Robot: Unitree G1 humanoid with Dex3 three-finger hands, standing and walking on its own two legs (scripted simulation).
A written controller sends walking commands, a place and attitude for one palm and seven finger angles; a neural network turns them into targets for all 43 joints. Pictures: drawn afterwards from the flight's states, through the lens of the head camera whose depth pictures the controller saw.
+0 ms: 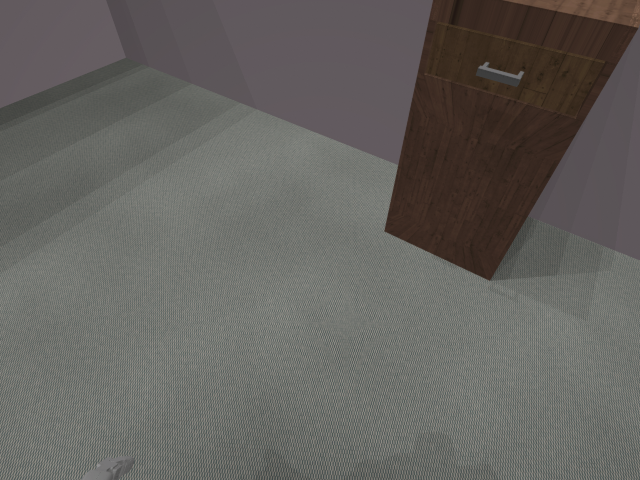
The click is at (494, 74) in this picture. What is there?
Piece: drawer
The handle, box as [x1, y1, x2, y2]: [476, 62, 523, 86]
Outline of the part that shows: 476,75 516,86 523,72 520,71 517,75 488,68 488,62 485,62 482,66 479,66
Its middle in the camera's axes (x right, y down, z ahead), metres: +0.48 -0.44 +1.03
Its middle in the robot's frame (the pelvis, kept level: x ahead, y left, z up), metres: +1.09 -0.43 +0.02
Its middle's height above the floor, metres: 0.79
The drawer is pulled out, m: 0.00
